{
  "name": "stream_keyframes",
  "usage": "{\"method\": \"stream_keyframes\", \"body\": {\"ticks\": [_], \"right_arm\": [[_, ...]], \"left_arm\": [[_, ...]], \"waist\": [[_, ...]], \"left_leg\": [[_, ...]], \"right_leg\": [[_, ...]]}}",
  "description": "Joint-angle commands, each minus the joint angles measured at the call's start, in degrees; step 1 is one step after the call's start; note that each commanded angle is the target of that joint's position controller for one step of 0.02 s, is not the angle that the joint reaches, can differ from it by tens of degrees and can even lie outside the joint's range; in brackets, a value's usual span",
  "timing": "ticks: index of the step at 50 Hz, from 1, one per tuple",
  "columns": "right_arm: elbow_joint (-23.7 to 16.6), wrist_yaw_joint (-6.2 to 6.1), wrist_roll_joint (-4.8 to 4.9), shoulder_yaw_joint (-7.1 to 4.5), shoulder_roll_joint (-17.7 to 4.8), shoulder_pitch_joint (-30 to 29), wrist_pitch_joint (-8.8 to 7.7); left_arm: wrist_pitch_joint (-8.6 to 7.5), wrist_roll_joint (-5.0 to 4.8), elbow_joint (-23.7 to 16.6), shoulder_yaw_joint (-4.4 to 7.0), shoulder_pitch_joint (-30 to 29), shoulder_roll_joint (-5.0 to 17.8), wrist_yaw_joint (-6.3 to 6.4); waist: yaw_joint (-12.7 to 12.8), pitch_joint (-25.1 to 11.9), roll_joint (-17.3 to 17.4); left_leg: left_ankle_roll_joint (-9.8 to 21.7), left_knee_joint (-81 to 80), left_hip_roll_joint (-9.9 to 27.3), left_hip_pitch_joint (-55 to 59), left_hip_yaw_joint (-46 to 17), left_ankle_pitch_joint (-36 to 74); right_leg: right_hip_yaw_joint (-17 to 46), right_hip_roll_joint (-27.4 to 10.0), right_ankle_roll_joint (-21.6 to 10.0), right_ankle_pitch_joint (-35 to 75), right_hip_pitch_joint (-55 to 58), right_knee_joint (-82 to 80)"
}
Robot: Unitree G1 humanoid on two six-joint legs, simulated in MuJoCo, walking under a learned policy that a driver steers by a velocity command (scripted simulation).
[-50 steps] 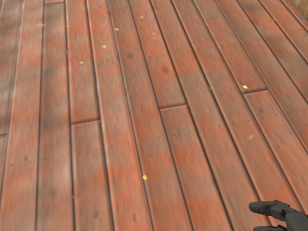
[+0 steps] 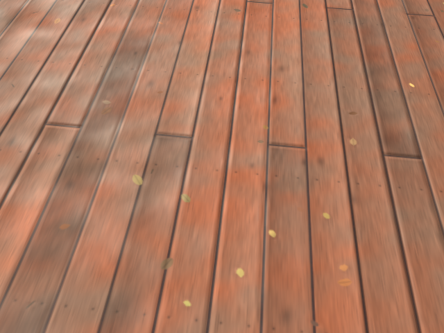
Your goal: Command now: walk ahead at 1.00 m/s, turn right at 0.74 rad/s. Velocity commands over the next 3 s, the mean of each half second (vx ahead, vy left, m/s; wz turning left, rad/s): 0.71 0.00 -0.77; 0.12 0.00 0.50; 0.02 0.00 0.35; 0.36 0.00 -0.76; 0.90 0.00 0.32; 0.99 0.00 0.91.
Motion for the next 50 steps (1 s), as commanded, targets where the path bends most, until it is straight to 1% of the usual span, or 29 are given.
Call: {"method": "stream_keyframes", "body": {"ticks": [1, 2, 3, 5, 8, 9, 11, 13, 14, 15, 16, 17, 18, 19, 20, 21, 22, 25, 27, 29, 34, 39, 40, 41, 42, 43, 45, 47, 50], "right_arm": [[0.02, -0.23, 1.65, -1.93, -4.91, 5.74, -2.08], [1.24, -0.18, 2.26, -1.62, -3.41, 6.64, -2.44], [1.63, -0.12, 2.36, -1.77, -4.28, 7.35, -2.89], [2.51, -0.15, 2.14, -1.66, -3.46, 7.07, -3.38], [2.93, -0.86, 1.92, -2.09, -5.87, 6.71, -3.40], [3.33, -1.11, 1.94, -2.22, -7.20, 7.99, -3.38], [3.05, -2.02, 2.25, -2.99, -10.85, 9.65, -2.67], [1.72, -2.73, 2.40, -3.96, -14.26, 7.34, -1.01], [1.05, -2.14, 2.68, -4.04, -13.85, 6.23, -0.52], [1.30, -0.94, 2.84, -3.62, -9.46, 6.06, -0.45], [-3.68, -1.34, 2.96, -2.31, -6.31, 16.15, -0.40], [-5.58, -1.91, 2.44, -1.83, -8.87, 11.76, -0.71], [-6.21, -1.85, 2.16, -1.40, -9.05, 9.15, -0.96], [-6.75, -1.75, 1.24, -1.38, -8.70, 6.36, -0.63], [-5.81, -1.98, 0.59, -1.34, -8.57, 7.37, 0.53], [-4.81, -2.15, 0.09, -1.37, -8.55, 9.30, 2.27], [-4.41, -2.18, 0.15, -1.20, -7.58, 10.26, 3.57], [-3.97, -1.78, 1.78, -0.43, -3.65, 9.91, 4.28], [-2.62, -1.33, 2.70, -0.26, -2.55, 10.09, 4.22], [-2.84, -0.86, 3.49, -0.45, -2.59, 6.57, 4.28], [-5.53, 0.54, 1.95, -1.64, -4.94, 1.39, 4.75], [-6.57, 1.02, 1.46, -2.76, -4.53, 6.56, 5.15], [-5.80, 0.60, 1.41, -3.34, -5.58, 11.56, 4.68], [-5.62, -0.16, 1.22, -5.17, -12.21, 16.28, 4.23], [-5.41, -0.44, 2.79, -6.75, -16.27, 16.13, 5.30], [-6.57, -0.27, 3.98, -6.74, -14.93, 15.31, 5.67], [-7.41, -0.70, 3.10, -5.59, -10.45, 8.14, 7.14], [-8.63, -0.71, 3.17, -5.39, -9.16, 5.08, 7.56], [-8.21, -0.32, 3.03, -6.42, -11.55, 7.07, 7.35]], "left_arm": [[1.77, 1.03, -5.36, 0.17, -2.31, 0.64, -1.18], [2.40, 1.15, -6.11, 0.19, -5.11, 0.26, -1.52], [2.63, 1.29, -8.03, -0.25, -7.16, -0.63, -1.92], [2.54, 1.19, -10.69, -0.94, -12.81, -0.90, -2.56], [2.32, 0.98, -13.11, -1.70, -19.24, 0.33, -3.79], [2.27, 1.00, -13.62, -1.91, -20.81, 0.45, -4.06], [1.92, 1.69, -12.25, -1.78, -16.88, 1.84, -3.88], [1.36, 2.14, -7.53, -0.14, 0.48, 5.38, -2.87], [1.07, 2.14, -4.15, 1.25, 9.86, 7.57, -1.40], [1.76, 0.35, -4.15, 2.98, 6.46, 11.05, 0.54], [2.29, 2.27, -6.55, 4.42, 3.97, 19.45, 0.18], [2.92, 1.18, -10.00, 5.42, 2.84, 19.23, 0.68], [3.20, 0.31, -10.53, 4.72, -1.61, 16.18, 1.62], [3.22, -0.17, -9.92, 3.52, -4.53, 12.38, 1.96], [2.67, -0.29, -10.01, 2.50, -6.13, 9.58, 2.24], [2.02, -0.45, -9.94, 1.59, -6.96, 7.17, 2.25], [1.24, -0.27, -9.42, 1.08, -7.09, 6.45, 1.90], [-0.65, 1.03, -7.14, 0.50, -5.97, 5.86, 1.09], [-0.81, 0.94, -6.27, -0.47, -7.26, 3.68, 1.03], [-0.73, 0.89, -5.66, -0.84, -7.19, 3.07, 1.36], [1.52, 1.18, -5.36, -0.38, -6.01, 4.09, 3.10], [3.21, 0.70, -6.57, 0.50, -7.81, 5.70, 4.27], [3.24, 0.67, -7.12, 0.84, -8.79, 6.55, 4.36], [3.19, 0.96, -9.67, 0.86, -9.76, 6.21, 4.09], [4.24, 0.52, -12.92, -0.24, -10.87, 1.87, 3.59], [4.52, 2.21, -11.75, -0.93, -9.64, 2.06, 3.39], [4.13, 1.23, -11.92, -0.52, -13.32, 3.37, 3.20], [4.71, 1.99, -12.06, -0.46, -13.13, 3.77, 3.15], [5.50, 1.42, -12.47, -0.84, -13.12, 2.89, 2.76]], "waist": [[-2.19, 1.67, 7.59], [-2.26, 2.89, 6.20], [-1.70, 2.94, 7.88], [-1.21, 4.96, 7.52], [-1.03, 7.17, 3.34], [-1.21, 7.26, 2.74], [1.00, 4.14, 3.93], [9.20, -5.27, 5.49], [12.27, -9.74, 3.47], [9.34, -6.12, -7.03], [1.03, -17.40, -11.36], [4.73, -27.56, -1.23], [1.81, -18.38, 4.26], [-1.31, -8.84, 7.13], [-3.36, -4.15, 8.67], [-5.08, -2.73, 10.48], [-6.08, -2.81, 10.50], [-5.98, -6.08, 6.41], [-5.45, -6.91, 2.72], [-3.36, -5.23, 0.05], [-0.66, -1.54, -1.78], [-2.47, -0.55, -1.57], [-5.47, -2.83, 1.79], [-6.74, -5.42, 11.76], [-5.06, -10.02, 22.43], [-5.19, -10.55, 10.11], [-2.75, -1.04, 1.97], [-2.08, -2.03, 4.43], [-3.13, -4.83, 4.73]], "left_leg": [[4.55, -20.89, 15.35, 12.57, -14.70, 5.11], [3.38, -22.00, 13.40, 13.31, -9.89, 9.97], [3.79, -22.53, 14.64, 13.14, -7.41, 15.09], [3.17, -23.94, 12.10, 11.76, 0.37, 22.36], [1.41, -26.66, 9.40, 11.24, 8.71, 30.18], [0.72, -25.78, 9.23, 12.26, 10.53, 40.30], [-0.40, -14.66, 9.85, 17.14, 11.44, 67.01], [-0.75, 9.78, 12.31, 14.28, 9.45, 75.06], [-1.11, 26.76, 10.92, 8.50, 8.47, 59.03], [-2.96, 48.35, -1.19, -6.23, 8.36, -4.05], [-5.69, 70.22, -4.23, -23.23, -0.18, -18.51], [-4.99, 71.85, -2.98, -27.90, -8.93, -13.28], [-4.21, 64.46, -0.30, -27.62, -10.37, -9.80], [-4.18, 57.07, 2.03, -25.90, -10.05, -8.84], [-4.35, 53.53, 3.62, -21.88, -9.15, -7.92], [-4.70, 48.98, 4.88, -16.25, -8.65, -7.63], [-4.86, 44.08, 5.58, -11.52, -8.16, -7.96], [-2.76, 31.72, 4.71, -7.39, -5.96, 0.13], [-0.82, 22.58, 3.97, -5.57, -5.11, 8.95], [0.17, 16.82, 2.87, -6.96, -5.06, 15.04], [0.68, 11.20, 2.33, -11.30, -3.30, 8.80], [4.44, 2.80, -1.02, -6.25, -2.23, -1.55], [6.78, -2.95, -0.22, 1.07, -6.01, 11.02], [11.59, -5.08, 9.81, 9.99, -23.17, 40.32], [22.42, -9.84, 18.45, 16.61, -42.30, 54.13], [22.27, -10.78, 18.29, 16.15, -39.22, 46.16], [17.33, -13.23, 11.47, 7.40, -30.31, 28.63], [13.48, -13.52, 6.23, 6.37, -26.42, 24.93], [11.51, -12.83, 4.39, 8.35, -27.42, 22.81]], "right_leg": [[1.98, -5.46, 0.58, 2.54, -18.46, 1.35], [1.26, -5.48, 0.61, 4.09, -20.45, 1.01], [0.48, -5.82, 0.70, 6.51, -21.37, -0.43], [-1.72, -5.35, 0.43, 12.51, -21.35, -5.97], [-7.55, -2.71, -1.68, 19.51, -14.58, -21.66], [-10.50, -0.51, -2.78, 20.68, -10.76, -25.89], [-14.53, 5.32, -3.75, 19.84, -2.95, -30.76], [-12.47, 9.27, -5.85, 18.43, 16.45, -32.96], [-7.92, 8.88, -7.53, 21.66, 28.49, -37.02], [0.93, 2.85, -8.89, 33.81, 35.75, -40.09], [24.63, -12.89, -21.23, 72.96, 53.01, -34.62], [34.79, -16.14, -25.01, 54.74, 54.94, -42.92], [33.93, -14.17, -22.23, 40.92, 43.04, -49.15], [29.64, -11.09, -19.25, 36.76, 31.10, -52.03], [25.08, -10.73, -17.54, 45.44, 21.91, -51.96], [20.52, -9.55, -15.86, 49.99, 14.26, -52.80], [17.11, -8.43, -14.85, 52.17, 8.33, -53.51], [7.25, -5.24, -9.88, 63.46, 8.29, -53.51], [1.02, -2.43, -4.67, 59.98, 11.04, -54.17], [-2.72, -2.50, -2.37, 55.07, 14.55, -55.37], [-5.18, -7.67, -4.42, 47.14, 21.94, -52.41], [-5.92, -10.82, -3.99, 47.66, 23.00, -39.15], [-8.44, -8.31, -1.22, 44.56, 19.23, -29.50], [-11.44, -0.46, 2.55, 22.22, 7.72, -12.57], [-5.31, 11.89, 5.30, -21.60, -6.75, 0.23], [2.73, 7.17, 6.14, -21.13, -8.23, 3.95], [2.79, 3.97, 7.02, -11.86, -10.67, -1.40], [1.67, 3.52, 8.06, -7.29, -8.46, -6.48], [2.14, 3.92, 9.11, -5.75, -7.75, -12.18]]}}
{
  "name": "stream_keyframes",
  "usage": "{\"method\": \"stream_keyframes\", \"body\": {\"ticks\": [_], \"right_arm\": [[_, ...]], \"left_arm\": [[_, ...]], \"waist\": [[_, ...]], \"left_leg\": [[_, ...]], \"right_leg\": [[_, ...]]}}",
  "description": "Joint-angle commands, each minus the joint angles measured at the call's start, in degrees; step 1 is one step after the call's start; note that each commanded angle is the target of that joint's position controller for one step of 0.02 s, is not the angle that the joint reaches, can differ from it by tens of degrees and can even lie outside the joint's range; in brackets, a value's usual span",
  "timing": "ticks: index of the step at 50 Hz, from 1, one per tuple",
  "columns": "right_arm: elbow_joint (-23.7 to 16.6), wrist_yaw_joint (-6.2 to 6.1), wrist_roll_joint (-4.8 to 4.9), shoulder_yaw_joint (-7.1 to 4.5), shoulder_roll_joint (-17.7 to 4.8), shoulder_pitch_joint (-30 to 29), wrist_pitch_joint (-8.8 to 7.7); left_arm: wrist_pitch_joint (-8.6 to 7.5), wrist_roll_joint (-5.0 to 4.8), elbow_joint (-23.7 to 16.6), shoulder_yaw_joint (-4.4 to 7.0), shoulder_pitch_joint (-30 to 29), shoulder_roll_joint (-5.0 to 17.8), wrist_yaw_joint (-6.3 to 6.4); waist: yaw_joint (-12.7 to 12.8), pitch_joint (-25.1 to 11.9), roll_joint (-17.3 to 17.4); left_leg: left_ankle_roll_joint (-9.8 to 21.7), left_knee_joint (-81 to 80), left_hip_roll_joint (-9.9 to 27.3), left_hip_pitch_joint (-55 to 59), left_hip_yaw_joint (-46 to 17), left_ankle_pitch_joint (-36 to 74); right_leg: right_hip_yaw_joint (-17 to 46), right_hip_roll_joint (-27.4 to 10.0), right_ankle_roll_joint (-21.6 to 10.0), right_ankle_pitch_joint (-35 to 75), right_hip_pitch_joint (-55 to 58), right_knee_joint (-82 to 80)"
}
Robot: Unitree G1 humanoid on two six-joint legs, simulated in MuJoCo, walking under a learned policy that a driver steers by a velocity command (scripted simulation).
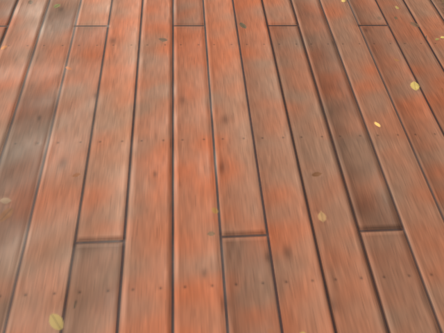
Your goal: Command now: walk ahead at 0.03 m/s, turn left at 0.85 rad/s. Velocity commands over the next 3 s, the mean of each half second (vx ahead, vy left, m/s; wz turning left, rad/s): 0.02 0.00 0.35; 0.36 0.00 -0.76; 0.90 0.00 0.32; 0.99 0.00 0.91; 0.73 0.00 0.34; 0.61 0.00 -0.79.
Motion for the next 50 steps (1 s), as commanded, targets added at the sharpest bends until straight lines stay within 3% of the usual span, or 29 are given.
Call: {"method": "stream_keyframes", "body": {"ticks": [1, 5, 9, 14, 16, 17, 18, 19, 21, 22, 24, 28, 32, 33, 35, 36, 37, 38, 39, 40, 41, 42, 44, 48, 50], "right_arm": [[-3.68, -0.12, -0.16, -2.91, -9.44, 1.20, -0.44], [-4.23, -0.08, -0.61, -3.54, -10.49, 1.13, 0.22], [-4.54, 0.27, -1.07, -3.99, -11.39, 0.23, 0.29], [-4.46, 0.25, -1.63, -1.90, -7.61, -3.25, 0.26], [-3.41, -0.59, -0.96, -0.05, -4.62, -4.01, 0.33], [-2.07, -0.88, -1.29, 1.06, -1.84, -0.97, 0.10], [-1.83, -0.84, -1.26, 1.16, -2.32, 1.63, 0.08], [-2.02, -1.24, -1.51, 0.03, -6.51, -1.53, 0.17], [-2.35, -1.29, -1.50, -0.36, -7.97, -5.92, -0.56], [-2.61, -1.14, -1.37, -0.43, -8.14, -6.93, -0.85], [-2.73, -0.95, -1.35, 0.00, -6.81, -6.73, -0.89], [-3.86, -1.79, -0.64, 0.89, -4.82, -10.01, -0.92], [-4.57, -2.10, -0.11, 1.38, -5.00, -12.13, -1.70], [-4.39, -1.90, -0.48, 1.49, -5.42, -11.04, -2.12], [-3.67, -1.68, -0.64, 1.66, -5.48, -8.50, -2.77], [-2.21, -2.06, -0.10, 1.62, -5.25, -4.29, -2.98], [-0.21, -3.00, -0.29, 1.00, -7.19, 2.20, -3.29], [0.28, -4.00, -0.08, -0.28, -12.36, 2.19, -3.91], [-2.70, -3.88, -1.91, -0.85, -17.09, -3.46, -4.20], [-2.64, -3.49, -2.67, -0.54, -14.50, -7.21, -4.38], [-2.91, -2.95, -2.43, 0.57, -10.81, -8.62, -4.89], [-2.90, -2.46, -2.22, 1.08, -9.44, -9.09, -5.49], [-1.97, -2.08, -1.91, 1.29, -9.24, -5.77, -6.48], [1.09, -0.70, -1.98, 0.93, -8.98, 3.30, -8.05], [3.26, -0.18, -2.40, 1.31, -7.62, 8.30, -8.86]], "left_arm": [[0.27, -0.39, -3.05, 1.03, 2.23, 4.32, -0.05], [0.10, -0.56, -3.91, 1.21, -0.14, 5.52, 0.36], [-0.99, -0.99, -4.22, 1.28, -1.11, 6.49, 0.61], [-1.74, -1.59, -1.86, 1.10, 5.48, 6.59, 0.70], [-1.97, -1.01, -0.81, 0.22, 7.61, 4.00, 0.63], [-2.25, -0.11, -1.45, -0.46, 4.34, 4.10, 0.78], [-2.36, 0.52, -3.25, -0.33, -0.01, 8.11, 0.58], [-2.17, 0.44, -2.03, 0.33, 1.75, 9.74, -0.25], [-1.75, -1.04, -0.36, 2.07, 4.62, 12.28, -1.23], [-1.47, -1.29, 0.06, 3.02, 6.78, 13.80, -1.21], [-1.25, -1.90, 0.61, 3.96, 9.41, 13.90, -1.22], [-0.74, -1.99, 0.63, 5.14, 11.22, 12.12, -1.45], [-0.04, -1.70, 0.66, 6.43, 12.90, 12.64, -1.29], [0.15, -1.67, 0.71, 6.78, 13.41, 12.92, -1.47], [0.63, -0.81, -0.71, 6.97, 8.75, 12.91, -2.36], [0.83, -0.67, -2.42, 6.75, 3.09, 11.93, -2.63], [0.66, -0.59, -3.91, 6.40, -1.17, 10.34, -2.42], [0.22, -1.47, -2.67, 5.69, 4.27, 6.27, -1.69], [-0.67, -1.44, -5.23, 4.49, 4.21, 4.64, -1.48], [-1.06, -0.57, -5.50, 5.14, 1.11, 9.79, -2.07], [-1.28, -0.57, -5.27, 5.46, 1.17, 10.57, -3.19], [-1.25, -0.37, -4.35, 5.28, 3.13, 10.05, -4.13], [-0.77, 0.15, -3.42, 4.93, 5.04, 9.32, -5.69], [-0.56, 0.18, -5.50, 3.95, -0.91, 8.32, -6.57], [-1.23, 0.59, -5.95, 3.25, -3.32, 6.77, -6.36]], "waist": [[0.92, -9.05, 4.58], [-0.89, -8.40, 7.68], [-1.50, -8.26, 8.68], [0.02, -10.44, 10.36], [2.06, -9.63, 7.24], [-0.01, -8.32, -0.38], [-2.59, -6.59, -8.60], [-1.07, -3.97, -8.95], [0.75, -1.42, -8.65], [1.70, -2.22, -8.93], [1.77, -4.26, -7.15], [2.93, -7.39, -7.51], [4.27, -9.11, -7.92], [4.15, -11.65, -7.22], [1.68, -9.69, -8.91], [-2.18, -6.93, -9.17], [-6.46, -4.36, -7.42], [-4.15, -6.39, 8.15], [-2.10, -6.79, 13.68], [0.08, -3.53, 6.20], [1.12, -2.58, 5.42], [1.95, -2.42, 6.00], [1.39, -1.27, 7.78], [-1.96, 1.42, 6.27], [-3.31, 3.34, 5.33]], "left_leg": [[6.54, -7.72, 12.14, 10.49, -18.49, 11.44], [5.53, -8.99, 11.02, 10.86, -24.24, -1.35], [4.92, -8.09, 10.45, 10.90, -28.89, -2.62], [3.54, -5.43, 11.21, 6.74, -25.46, 8.63], [0.83, -4.68, 9.65, 1.72, -23.81, 1.23], [-2.14, -1.01, 6.59, 0.67, -19.35, -9.42], [-4.40, 4.74, 0.54, -1.50, -9.20, -15.70], [-4.74, 5.43, 0.95, 2.60, -5.33, -17.07], [-5.46, 9.45, 0.74, 0.05, -2.16, -13.62], [-6.29, 14.15, 0.11, -3.54, -1.14, -15.32], [-7.76, 21.38, 0.44, -8.28, -0.96, -18.09], [-8.79, 22.69, 0.93, -11.08, -0.79, -18.32], [-8.09, 16.95, 0.53, -9.58, -1.51, -18.12], [-7.58, 14.77, 0.42, -6.02, -1.44, -19.05], [-6.01, 7.27, -0.46, 5.32, -0.68, -20.95], [-5.04, -0.78, -0.37, 15.78, 0.22, -16.84], [-4.10, -11.55, 1.15, 28.00, 2.10, -10.86], [-3.68, -14.79, 14.12, 34.61, -9.68, -19.19], [0.99, -20.04, 30.30, 27.71, -32.37, -35.34], [2.91, -19.10, 29.93, 20.05, -30.63, -37.38], [2.36, -18.61, 26.47, 17.17, -25.32, -34.73], [1.16, -18.73, 23.20, 17.08, -19.37, -30.39], [0.31, -19.79, 20.06, 16.38, -11.44, -25.67], [-0.52, -20.19, 20.06, 20.47, -3.94, -18.83], [0.74, -21.33, 20.05, 19.94, -4.46, -19.13]], "right_leg": [[0.65, 0.07, 1.34, 2.03, -3.21, -4.81], [2.50, 0.80, 1.21, 3.03, -3.85, -10.87], [3.96, 2.17, -0.36, 2.99, -1.23, -16.32], [-0.15, 1.06, -3.09, 3.30, 12.21, -25.65], [0.49, -0.43, -4.96, 11.37, 22.34, -40.05], [9.29, -6.04, -5.83, 10.35, 23.24, -47.43], [24.06, -15.42, -9.05, 8.37, 19.48, -52.24], [27.97, -17.48, -13.29, 11.04, 11.54, -52.28], [25.45, -12.07, -12.20, 11.85, 13.69, -49.12], [25.31, -10.72, -11.85, 14.76, 17.53, -47.61], [25.35, -9.51, -12.28, 24.64, 22.43, -44.79], [26.20, -6.35, -12.30, 27.52, 27.13, -43.00], [30.71, -5.90, -12.94, 25.55, 28.65, -42.58], [31.95, -5.17, -13.20, 12.23, 27.09, -44.02], [33.84, -2.98, -12.15, -11.84, 14.86, -47.66], [31.89, -0.26, -9.29, -13.06, 4.54, -47.82], [26.07, 5.02, -3.75, -13.02, -6.29, -45.19], [16.13, 9.95, -2.25, -15.35, -13.78, -24.74], [9.37, 10.02, -1.94, -6.52, -19.72, -11.44], [8.17, 2.49, -2.07, 2.42, -19.42, -5.40], [7.38, 1.64, -2.29, 6.22, -18.12, -2.55], [6.14, 1.33, -1.89, 8.74, -18.01, 0.56], [3.04, -0.33, -1.82, 11.74, -19.04, 6.01], [1.20, -2.94, -2.24, 15.68, -25.96, 9.15], [4.27, -1.43, -3.00, 16.76, -26.47, 5.36]]}}
Over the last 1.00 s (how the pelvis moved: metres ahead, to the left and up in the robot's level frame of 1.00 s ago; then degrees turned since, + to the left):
0.53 -0.03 0.00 -5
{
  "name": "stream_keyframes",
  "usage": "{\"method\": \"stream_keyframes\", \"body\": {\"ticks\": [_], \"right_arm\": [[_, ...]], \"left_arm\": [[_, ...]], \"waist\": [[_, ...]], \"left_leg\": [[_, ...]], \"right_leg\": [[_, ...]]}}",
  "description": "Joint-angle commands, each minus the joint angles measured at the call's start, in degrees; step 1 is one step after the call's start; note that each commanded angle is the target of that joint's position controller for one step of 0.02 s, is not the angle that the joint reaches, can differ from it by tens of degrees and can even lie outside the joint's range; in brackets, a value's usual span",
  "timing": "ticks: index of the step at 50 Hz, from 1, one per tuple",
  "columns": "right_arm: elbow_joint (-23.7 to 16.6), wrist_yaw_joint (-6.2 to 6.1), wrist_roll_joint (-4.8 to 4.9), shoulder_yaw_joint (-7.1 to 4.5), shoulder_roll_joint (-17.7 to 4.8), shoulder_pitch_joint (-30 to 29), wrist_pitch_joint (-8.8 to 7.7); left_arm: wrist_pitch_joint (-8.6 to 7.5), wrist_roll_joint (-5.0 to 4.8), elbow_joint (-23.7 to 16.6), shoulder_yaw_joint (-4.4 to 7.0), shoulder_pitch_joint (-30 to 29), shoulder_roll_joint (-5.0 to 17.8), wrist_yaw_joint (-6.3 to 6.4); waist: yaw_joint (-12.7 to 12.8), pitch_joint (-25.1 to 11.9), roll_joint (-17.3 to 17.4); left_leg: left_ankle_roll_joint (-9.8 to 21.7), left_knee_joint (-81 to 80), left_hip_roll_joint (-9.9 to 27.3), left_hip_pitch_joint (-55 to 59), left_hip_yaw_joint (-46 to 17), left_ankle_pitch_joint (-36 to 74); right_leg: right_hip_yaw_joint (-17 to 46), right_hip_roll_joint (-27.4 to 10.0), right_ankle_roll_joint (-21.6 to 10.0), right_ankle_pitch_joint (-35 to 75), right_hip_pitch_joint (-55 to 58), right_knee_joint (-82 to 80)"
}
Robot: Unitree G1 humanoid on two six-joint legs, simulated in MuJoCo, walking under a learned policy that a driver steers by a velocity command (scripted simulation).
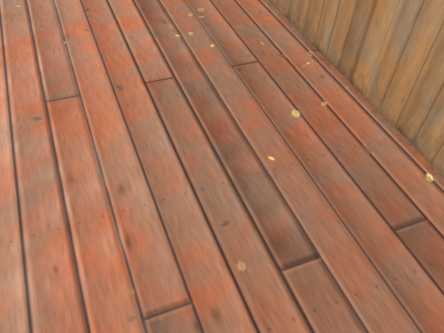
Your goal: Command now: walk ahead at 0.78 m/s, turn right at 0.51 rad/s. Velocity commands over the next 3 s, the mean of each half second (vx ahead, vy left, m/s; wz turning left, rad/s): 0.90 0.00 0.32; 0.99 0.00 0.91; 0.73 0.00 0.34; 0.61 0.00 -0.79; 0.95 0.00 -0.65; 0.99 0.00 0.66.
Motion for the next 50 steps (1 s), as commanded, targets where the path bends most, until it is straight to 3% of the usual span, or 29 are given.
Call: {"method": "stream_keyframes", "body": {"ticks": [1, 4, 7, 9, 10, 11, 12, 13, 14, 15, 16, 18, 20, 23, 25, 27, 29, 30, 32, 33, 34, 35, 36, 37, 38, 39, 42, 46, 50], "right_arm": [[0.44, 0.72, -0.30, -1.43, -6.10, 6.30, -1.80], [2.38, 0.80, 0.44, -1.08, -5.65, 7.33, -1.82], [5.56, 0.62, 0.77, -0.94, -6.28, 10.02, -1.46], [7.28, 0.46, 0.85, -1.56, -9.53, 9.14, -1.20], [8.05, 0.38, 1.12, -1.93, -11.11, 8.41, -1.13], [7.23, 0.49, 1.82, -2.03, -11.47, 4.47, -1.39], [4.09, 1.29, 2.38, -0.29, -3.51, 6.48, -1.91], [1.81, 1.71, 3.56, -0.34, -1.51, 5.91, -2.21], [1.53, 1.60, 3.27, -1.72, -5.25, 0.51, -1.47], [1.32, 1.98, 2.94, -1.45, -3.54, -0.42, -1.18], [2.46, 2.40, 2.73, -1.30, -1.90, 0.51, -0.53], [3.78, 3.19, 1.26, -1.23, 0.79, 3.12, 1.71], [2.19, 3.90, 1.05, -1.22, 2.20, -0.99, 3.23], [-1.24, 4.72, 1.16, -0.67, 3.10, -8.43, 3.78], [-3.43, 5.24, 1.31, -0.39, 2.16, -13.03, 3.68], [-5.10, 6.03, 0.98, 0.30, 2.34, -15.76, 3.39], [-5.25, 6.11, 1.17, 0.15, 0.82, -17.04, 3.27], [-4.35, 5.83, 1.57, -0.20, -0.61, -14.06, 3.38], [-0.02, 4.77, 1.90, -2.11, -5.16, 3.01, 3.79], [3.49, 3.67, 1.76, -3.88, -8.43, 14.11, 3.82], [4.40, 2.15, 2.17, -5.30, -10.20, 13.60, 3.94], [3.44, 1.86, 1.84, -5.90, -14.26, 7.70, 4.52], [0.71, 1.78, 1.08, -6.56, -17.17, 5.39, 4.81], [-0.02, 1.30, 0.76, -6.29, -13.84, 4.51, 4.57], [0.61, 1.06, 0.78, -5.50, -10.58, 2.48, 4.08], [0.97, 0.88, 1.06, -5.01, -9.44, 1.02, 3.18], [0.23, 0.61, 1.64, -3.81, -7.37, -1.53, 0.41], [0.35, 1.16, 1.99, -4.47, -8.31, 0.70, -0.64], [1.03, 1.56, 2.37, -5.38, -9.71, 3.65, -0.46]], "left_arm": [[-1.52, 0.37, -5.61, -0.39, -8.88, 1.67, -0.07], [-2.63, 0.60, -7.82, -1.32, -15.35, 1.68, -0.56], [-3.71, 0.39, -9.91, -3.17, -20.44, -0.83, -0.98], [-4.20, 0.00, -8.32, -2.92, -13.12, -0.09, 0.58], [-4.75, -0.23, -5.51, -1.87, -2.20, 2.29, 1.90], [-5.46, 0.22, -1.40, -0.42, 12.09, 5.47, 3.30], [-5.95, 1.97, 0.35, 1.51, 19.62, 12.56, 4.76], [-6.04, 1.71, -0.13, 1.68, 21.01, 14.42, 4.77], [-5.90, 1.60, 0.77, 0.97, 15.42, 10.81, 4.88], [-6.18, 1.25, 1.15, -0.17, 10.96, 6.28, 4.78], [-6.50, 0.98, 1.51, -0.73, 8.10, 3.57, 4.68], [-7.11, -0.13, 2.93, -1.67, 7.15, 0.30, 4.97], [-8.20, -1.25, 5.00, -2.06, 8.37, -1.82, 4.63], [-9.46, -1.00, 6.62, -2.41, 8.27, -3.38, 4.18], [-10.00, -0.69, 7.57, -2.37, 8.90, -2.89, 4.70], [-10.03, -0.87, 8.10, -1.97, 9.35, -0.13, 5.40], [-9.67, -0.98, 8.66, -1.58, 11.24, 2.59, 6.26], [-8.99, -0.79, 8.32, -1.03, 11.53, 4.84, 6.86], [-6.89, -0.04, 6.53, 0.36, 7.27, 9.35, 7.66], [-6.01, 0.20, 5.40, 0.59, 4.96, 9.68, 7.33], [-5.80, 0.16, 6.05, -0.02, 4.69, 5.98, 5.93], [-6.84, 1.29, 2.09, -2.64, 6.54, -3.16, 5.36], [-8.44, -0.15, -4.11, -3.20, 6.37, -1.61, 5.22], [-9.82, 0.37, -4.05, -3.13, 2.46, 1.90, 5.23], [-10.16, 0.24, -3.56, -3.01, 1.41, 2.92, 5.10], [-9.60, 1.13, -3.54, -3.39, 0.54, 2.21, 5.30], [-5.87, 2.29, -3.80, -4.22, 0.77, 0.47, 5.07], [-5.65, 0.43, -9.17, -5.65, -12.06, -2.08, 3.92], [-6.13, -0.83, -10.71, -5.36, -14.86, -0.62, 4.10]], "waist": [[-2.26, 11.87, 6.66], [-2.29, 13.87, 7.18], [-2.87, 13.20, 9.15], [2.04, 7.27, 11.13], [8.00, 1.17, 11.88], [16.39, -5.73, 11.17], [15.71, -16.83, -1.24], [14.35, -24.09, -8.41], [12.17, -13.04, -2.38], [9.17, -3.96, -1.00], [6.67, 0.23, -1.46], [3.04, 3.77, -4.67], [2.12, 7.68, -4.00], [0.97, 11.56, -3.99], [0.63, 12.76, -2.97], [-0.10, 13.50, -0.79], [-0.38, 10.92, -0.23], [-2.13, 7.66, -1.84], [-11.52, -2.25, -4.79], [-15.79, -6.90, -2.92], [-13.56, -3.34, 5.24], [-4.47, 0.25, 17.60], [-2.81, -11.09, 16.21], [-3.13, -4.80, 5.20], [0.01, 1.92, -1.11], [2.44, 5.00, -3.04], [6.20, 7.88, -3.94], [1.44, 9.57, 0.23], [-1.91, 5.40, 4.84]], "left_leg": [[5.25, -11.01, 14.49, 1.14, -13.50, -8.39], [7.20, -13.45, 14.22, 1.31, -10.47, 1.34], [8.47, -13.61, 15.16, 1.59, -9.42, 24.38], [7.95, -2.28, 15.38, 2.13, -6.62, 58.11], [7.33, 9.66, 15.34, -1.16, -6.11, 68.15], [5.99, 25.95, 12.77, -13.25, -4.60, 57.72], [5.42, 47.94, 5.48, -30.86, -3.61, 16.44], [6.15, 60.91, 0.37, -38.64, -9.65, -7.74], [6.60, 64.30, 3.25, -43.08, -10.99, -1.43], [6.19, 61.90, 6.10, -43.59, -9.59, 3.18], [5.31, 59.33, 7.54, -41.39, -8.82, 4.58], [3.86, 58.77, 9.00, -38.84, -7.80, 4.92], [3.40, 59.25, 9.68, -42.90, -6.75, 7.14], [3.43, 54.02, 8.78, -45.03, -3.53, 15.22], [4.46, 46.39, 7.74, -44.39, -0.65, 19.36], [6.17, 36.15, 6.75, -40.40, 2.99, 21.41], [8.08, 30.43, 1.63, -33.04, 8.14, 22.50], [8.75, 29.84, -0.86, -28.65, 9.47, 20.15], [10.89, 30.59, -4.39, -10.62, 7.52, 12.19], [12.64, 26.55, -5.07, 2.42, 3.47, 7.63], [14.67, 21.08, -3.00, 8.05, -2.55, 4.07], [18.86, 24.29, 5.18, 12.99, -20.98, 16.84], [28.02, 7.18, 13.24, 21.36, -46.60, -2.97], [25.06, -2.82, 15.35, 15.56, -52.38, -14.50], [22.02, -4.36, 14.04, 5.94, -48.87, -13.51], [20.76, -3.73, 11.73, -2.09, -43.93, -6.50], [19.17, -5.16, 4.91, -19.18, -31.57, 1.85], [15.51, -6.06, -1.01, -22.76, -24.17, 15.92], [11.76, -1.90, 1.02, -11.50, -25.87, 30.91]], "right_leg": [[3.57, 0.75, -0.85, 1.82, -14.60, -3.79], [-2.06, 0.71, -1.37, 1.37, -11.05, -17.36], [-10.60, -1.28, -3.30, -1.59, 0.77, -28.15], [-12.07, 3.78, -5.53, -9.53, 15.82, -31.24], [-10.80, 5.50, -6.52, -9.60, 30.03, -32.94], [-5.41, 1.28, -7.34, -5.63, 50.23, -36.53], [14.84, -16.63, -8.27, -30.82, 69.18, -40.93], [39.20, -27.12, -8.80, -44.99, 68.73, -51.87], [33.89, -24.42, -7.46, -40.39, 58.91, -53.68], [23.50, -22.01, -7.16, -29.64, 50.21, -53.78], [16.01, -19.30, -6.14, -21.21, 43.66, -55.82], [5.34, -16.28, -4.73, -15.01, 36.59, -58.48], [-1.91, -15.03, -3.77, -7.45, 35.07, -60.94], [-13.22, -11.61, -2.70, 5.06, 31.91, -63.58], [-18.02, -10.25, -2.67, 15.66, 33.01, -64.36], [-22.03, -11.17, -1.80, 29.31, 35.31, -64.14], [-23.51, -11.47, -1.11, 53.47, 40.73, -59.65], [-23.22, -12.13, -0.75, 65.13, 44.17, -54.34], [-21.20, -14.45, -1.35, 77.59, 44.01, -32.06], [-19.17, -14.31, -2.48, 69.19, 38.29, -14.83], [-18.83, -5.65, -2.13, 21.73, 26.95, 7.52], [-13.86, 2.65, -0.26, -20.87, 5.17, 28.53], [-1.72, 3.06, 0.01, -19.27, -6.59, 31.39], [0.62, -0.31, -0.53, -15.27, -9.56, 25.75], [0.67, -2.79, -0.50, -11.23, -7.03, 18.98], [0.73, -4.32, 0.32, -11.41, -3.48, 14.92], [-0.70, -7.89, 3.61, -12.10, 5.70, 2.13], [-4.72, -6.19, 4.07, 6.87, 11.66, -21.97], [-4.97, -1.99, 1.78, 14.33, 17.28, -35.21]]}}
Over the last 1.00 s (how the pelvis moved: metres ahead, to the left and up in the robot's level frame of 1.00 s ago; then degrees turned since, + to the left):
0.12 -0.05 0.01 -17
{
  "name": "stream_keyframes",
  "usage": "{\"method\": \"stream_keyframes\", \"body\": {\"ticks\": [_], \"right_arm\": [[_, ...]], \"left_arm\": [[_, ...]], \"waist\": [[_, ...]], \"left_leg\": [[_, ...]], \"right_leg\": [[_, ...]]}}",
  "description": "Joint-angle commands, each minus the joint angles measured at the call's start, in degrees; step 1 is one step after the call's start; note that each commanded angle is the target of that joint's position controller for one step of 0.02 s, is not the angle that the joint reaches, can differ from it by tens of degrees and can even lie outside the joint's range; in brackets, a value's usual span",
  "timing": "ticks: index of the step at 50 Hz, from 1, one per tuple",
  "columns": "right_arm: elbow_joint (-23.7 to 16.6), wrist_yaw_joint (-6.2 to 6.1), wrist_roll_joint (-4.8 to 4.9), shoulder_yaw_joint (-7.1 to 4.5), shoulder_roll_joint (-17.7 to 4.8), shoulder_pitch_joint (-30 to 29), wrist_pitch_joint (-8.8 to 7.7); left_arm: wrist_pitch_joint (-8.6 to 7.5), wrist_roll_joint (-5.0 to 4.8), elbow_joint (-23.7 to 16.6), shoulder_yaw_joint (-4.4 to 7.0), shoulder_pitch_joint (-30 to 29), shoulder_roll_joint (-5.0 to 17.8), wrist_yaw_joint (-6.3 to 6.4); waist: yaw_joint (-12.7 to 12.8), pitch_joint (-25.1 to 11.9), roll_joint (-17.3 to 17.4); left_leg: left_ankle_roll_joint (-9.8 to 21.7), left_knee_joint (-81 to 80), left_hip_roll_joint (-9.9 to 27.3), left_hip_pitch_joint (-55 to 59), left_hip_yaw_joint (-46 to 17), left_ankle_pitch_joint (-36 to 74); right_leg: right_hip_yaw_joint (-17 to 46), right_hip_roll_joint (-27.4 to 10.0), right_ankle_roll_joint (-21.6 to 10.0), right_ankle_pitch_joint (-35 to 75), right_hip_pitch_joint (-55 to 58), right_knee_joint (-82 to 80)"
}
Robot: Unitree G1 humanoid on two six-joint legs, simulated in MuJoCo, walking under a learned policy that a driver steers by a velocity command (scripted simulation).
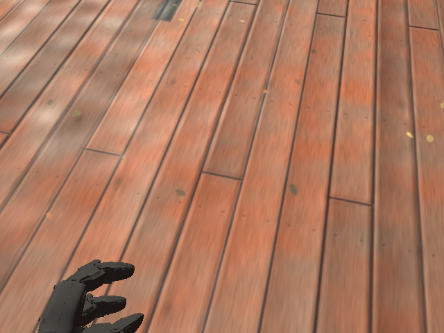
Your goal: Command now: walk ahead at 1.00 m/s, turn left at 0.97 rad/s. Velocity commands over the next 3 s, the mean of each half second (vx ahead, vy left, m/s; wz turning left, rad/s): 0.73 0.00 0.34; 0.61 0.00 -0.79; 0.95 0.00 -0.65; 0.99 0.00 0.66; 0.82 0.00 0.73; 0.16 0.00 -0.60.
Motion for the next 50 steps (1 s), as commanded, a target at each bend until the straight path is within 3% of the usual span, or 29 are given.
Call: {"method": "stream_keyframes", "body": {"ticks": [1, 2, 3, 4, 5, 6, 7, 8, 9, 11, 13, 14, 16, 17, 18, 19, 22, 23, 24, 25, 26, 28, 29, 31, 33, 37, 42, 47, 50], "right_arm": [[-3.89, -0.43, 0.14, -3.00, -10.80, -2.63, -0.86], [-4.09, -0.63, -0.06, -3.28, -11.97, -3.32, -0.86], [-4.44, -0.55, -0.60, -3.65, -13.98, -4.92, -0.87], [-5.33, -0.27, -0.95, -3.69, -14.59, -8.97, -1.16], [-7.14, -0.35, -1.21, -1.77, -7.35, -10.56, -1.85], [-11.06, -0.21, 1.76, 0.62, 0.33, -4.84, -1.77], [-9.58, -0.73, 0.32, 1.11, -3.66, -3.68, -0.90], [-8.44, -0.34, -1.20, 0.71, -6.12, -7.76, -0.17], [-8.60, 0.47, -1.96, 0.75, -5.95, -10.31, 0.21], [-10.46, 1.97, -3.02, 1.60, -3.06, -14.34, 0.89], [-11.08, 1.59, -3.19, 2.50, -0.36, -15.74, 1.34], [-12.02, 1.44, -3.22, 2.79, -0.41, -15.01, 1.15], [-14.00, 1.75, -3.70, 3.60, -1.21, -19.37, 0.53], [-14.09, 2.29, -3.29, 4.41, -0.36, -21.32, 0.14], [-14.10, 2.79, -2.74, 4.91, 0.35, -23.34, -0.17], [-13.79, 2.93, -2.35, 4.96, 0.14, -23.23, -0.20], [-9.73, 0.91, -3.64, 3.56, -4.32, -14.76, -0.49], [-8.78, -0.10, -4.52, 2.94, -6.54, -10.89, -1.04], [-9.48, -1.06, -5.54, 2.08, -10.85, -5.93, -1.31], [-10.97, -0.86, -3.12, 1.58, -10.00, -5.33, -0.42], [-11.81, -1.07, -0.63, 1.79, -6.78, -8.29, 0.53], [-12.02, -1.98, -0.59, 3.24, -1.07, -15.16, 0.81], [-11.62, -2.27, -0.80, 3.34, -0.58, -15.94, 0.78], [-10.83, -2.17, -1.42, 2.48, -1.75, -14.69, 0.36], [-10.32, -2.24, -1.35, 1.63, -2.88, -15.20, -0.49], [-8.28, -2.13, -1.48, 0.29, -4.26, -11.80, -1.87], [-6.76, -1.91, -2.04, -1.41, -7.50, -8.56, -2.10], [-5.41, -1.81, -2.58, -2.47, -9.82, -5.89, -1.23], [-4.35, -1.29, -2.80, -2.80, -11.09, -4.71, 0.23]], "left_arm": [[-0.80, -0.71, -3.77, 1.86, -1.79, 6.25, 0.40], [-0.92, -0.77, -2.58, 2.75, 2.30, 8.33, 0.90], [-1.16, -1.11, -0.65, 4.16, 10.14, 11.42, 1.64], [-1.32, -1.19, 2.36, 5.49, 22.80, 13.82, 2.61], [-1.59, 0.43, 4.66, 6.99, 35.26, 17.46, 3.86], [-1.62, 2.53, 3.61, 7.41, 30.20, 21.19, 3.45], [-1.19, 1.94, 2.60, 7.77, 21.82, 17.64, 2.69], [-0.94, 1.41, 2.02, 6.43, 17.71, 11.30, 2.32], [-0.91, 1.34, 3.68, 5.79, 17.66, 8.46, 1.95], [-1.97, 1.35, 8.20, 4.83, 21.47, 6.19, 1.62], [-3.61, -0.03, 11.95, 3.92, 25.30, 3.92, 0.39], [-4.38, -0.66, 12.72, 4.30, 25.73, 6.48, -0.06], [-4.28, -1.81, 13.40, 4.61, 22.12, 8.23, -0.37], [-3.73, -1.98, 13.15, 4.62, 20.05, 8.10, -0.42], [-3.45, -2.15, 13.95, 4.86, 22.40, 8.78, -0.40], [-3.28, -2.25, 14.88, 5.28, 24.35, 10.26, -0.46], [-2.67, -3.20, 15.21, 6.24, 24.94, 12.72, -0.08], [-2.44, -3.76, 14.52, 6.19, 25.62, 12.08, 0.06], [-2.00, -4.35, 12.01, 5.32, 28.45, 7.57, 0.43], [-0.25, -5.94, 12.29, 4.87, 37.15, 5.28, 2.20], [1.20, -3.70, 13.63, 6.08, 36.09, 9.28, 2.77], [2.72, -1.87, 12.64, 6.50, 31.01, 7.95, 2.15], [3.70, -1.08, 12.36, 6.58, 30.48, 7.29, 1.41], [5.35, -0.40, 11.16, 6.60, 29.03, 5.68, -0.02], [5.89, -0.14, 8.26, 6.82, 23.18, 5.34, -1.35], [5.90, -0.03, 5.23, 7.01, 15.56, 5.10, -2.84], [6.28, -0.33, 2.29, 6.71, 7.69, 5.60, -4.37], [5.90, -0.42, -0.40, 6.19, -0.04, 6.69, -5.42], [5.59, -0.48, -0.68, 6.01, -1.09, 7.79, -5.03]], "waist": [[2.73, -0.88, 2.93], [4.66, -3.86, 3.20], [9.21, -8.92, 3.23], [17.06, -14.21, 2.81], [20.88, -21.10, -4.22], [12.35, -26.12, -24.88], [9.80, -20.65, -19.66], [10.05, -13.11, -9.78], [9.57, -7.82, -3.34], [8.56, -2.35, -3.05], [7.55, -0.34, -2.33], [6.11, -0.80, -5.08], [4.16, 0.02, -6.17], [4.23, -0.43, -6.13], [5.97, -1.24, -6.91], [5.87, -1.99, -7.47], [1.57, -4.93, -3.72], [0.14, -7.99, -2.02], [0.17, -17.05, 8.04], [2.59, -30.46, 14.09], [2.99, -28.48, 6.04], [6.15, -14.65, 5.81], [7.55, -11.04, 7.56], [8.09, -9.28, 8.70], [8.37, -6.13, 9.17], [7.78, -3.84, 5.41], [6.28, -0.64, 4.90], [3.91, 4.03, 5.28], [3.74, 5.01, 5.08]], "left_leg": [[2.75, -1.63, 10.80, -11.73, -10.26, 37.22], [1.33, 3.66, 10.74, -9.23, -10.72, 45.31], [-0.06, 13.49, 10.57, -8.31, -10.53, 50.81], [-1.27, 27.61, 8.89, -13.52, -9.09, 48.70], [-1.49, 47.69, 5.60, -23.29, -5.44, 25.90], [-3.02, 61.73, 0.02, -39.13, 0.62, -8.91], [-2.19, 65.67, 5.47, -45.69, 2.78, -2.81], [-2.57, 63.67, 8.89, -45.72, 4.68, 2.48], [-3.02, 60.48, 10.63, -44.04, 5.62, 4.85], [-3.85, 55.87, 12.01, -42.09, 4.45, 4.17], [-4.98, 52.34, 9.98, -41.77, 3.73, 0.67], [-5.79, 48.05, 8.67, -42.19, 3.95, 1.12], [-7.08, 32.93, 9.95, -38.31, 9.07, 6.82], [-7.59, 23.45, 9.22, -30.15, 12.69, 12.41], [-8.00, 19.08, 7.43, -23.11, 14.56, 18.57], [-7.81, 16.98, 6.82, -18.20, 13.94, 22.94], [-5.79, 10.15, 7.61, -7.99, 11.39, 28.74], [-5.16, 9.46, 12.12, -0.69, 8.69, 37.11], [-1.86, 15.15, 29.54, 11.82, -3.63, 68.25], [5.26, 17.45, 42.74, 18.55, -13.45, 86.70], [4.99, 15.50, 38.15, 12.12, -9.12, 78.80], [2.31, 8.91, 31.74, -0.18, -1.30, 59.38], [1.07, 4.75, 29.74, -5.47, 1.46, 44.94], [1.21, -3.11, 29.00, -11.95, 1.71, 13.36], [1.51, -9.53, 29.69, -14.33, 1.35, -2.96], [0.51, -12.66, 31.19, -10.58, 6.84, -6.89], [-2.39, -13.86, 32.37, -7.03, 14.41, -10.90], [-5.09, -13.94, 32.72, -3.31, 22.49, -12.30], [-5.75, -9.67, 32.33, -0.15, 27.29, -4.35]], "right_leg": [[-4.38, 6.09, -1.24, 3.77, 20.60, -8.48], [-4.14, 7.89, -1.64, 0.15, 25.92, -9.13], [-3.85, 8.73, -2.15, -5.67, 34.10, -8.02], [-3.76, 6.79, -2.64, -9.53, 47.06, -7.45], [7.92, -4.51, -3.79, -29.45, 60.39, -7.50], [41.79, -19.86, -7.42, -44.37, 67.19, -22.54], [48.63, -18.78, -10.94, -54.83, 60.05, -26.68], [37.43, -15.37, -11.15, -50.88, 52.08, -25.58], [28.01, -12.40, -10.75, -39.53, 44.66, -25.23], [16.46, -8.04, -10.28, -20.92, 36.89, -25.65], [9.71, -6.27, -10.24, 10.24, 35.42, -24.32], [8.35, -7.60, -12.07, 24.55, 35.97, -23.56], [1.85, -3.92, -11.60, 30.75, 32.71, -25.13], [-2.24, 0.29, -10.05, 28.67, 27.83, -25.82], [-2.29, 1.45, -9.72, 28.27, 25.32, -26.48], [-0.53, 0.40, -9.46, 26.73, 25.13, -26.59], [1.13, 1.62, -6.44, 28.80, 28.86, -12.96], [0.89, 4.53, -5.22, 19.58, 25.32, -2.58], [-2.50, 9.32, -3.46, -12.83, 17.02, 16.05], [-2.11, 12.13, -3.83, -40.39, 13.66, 33.85], [-0.72, 9.90, -4.01, -36.54, 12.16, 35.88], [-2.51, 6.39, -2.66, -30.47, 8.18, 32.80], [-2.57, 4.78, -2.47, -27.49, 8.79, 30.68], [-3.89, 3.34, -3.03, -23.30, 10.87, 30.03], [-4.01, 1.71, -3.52, -18.95, 7.03, 28.63], [-3.68, -0.24, -3.57, -11.65, 0.07, 24.85], [-4.97, -0.79, -4.00, -8.09, -2.42, 17.48], [-10.05, -0.57, -7.03, -12.83, -0.10, 8.62], [-14.20, 1.65, -10.18, -19.84, 4.43, 4.84]]}}
Over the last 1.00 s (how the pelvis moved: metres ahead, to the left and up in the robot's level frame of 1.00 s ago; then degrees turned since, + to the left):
0.81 0.09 -0.01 39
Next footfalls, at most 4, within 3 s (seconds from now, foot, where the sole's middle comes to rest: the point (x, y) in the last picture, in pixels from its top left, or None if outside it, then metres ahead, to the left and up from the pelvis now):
0.10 right None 0.31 -0.17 -0.77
0.46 left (178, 299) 0.56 0.09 -0.77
1.06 right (278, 237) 0.73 -0.25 -0.77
1.50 left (289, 132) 1.19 -0.39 -0.77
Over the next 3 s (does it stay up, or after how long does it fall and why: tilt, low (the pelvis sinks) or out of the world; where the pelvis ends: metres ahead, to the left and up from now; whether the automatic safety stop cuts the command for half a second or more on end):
stays up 1.94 -0.66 0.00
